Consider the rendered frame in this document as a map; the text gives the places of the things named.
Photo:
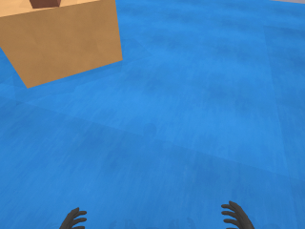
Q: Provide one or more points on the robot right hand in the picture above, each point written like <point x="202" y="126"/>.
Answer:
<point x="241" y="219"/>

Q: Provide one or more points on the pedestal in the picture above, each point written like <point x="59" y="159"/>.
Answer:
<point x="48" y="44"/>

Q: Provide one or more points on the robot left hand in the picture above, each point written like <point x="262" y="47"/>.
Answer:
<point x="70" y="220"/>

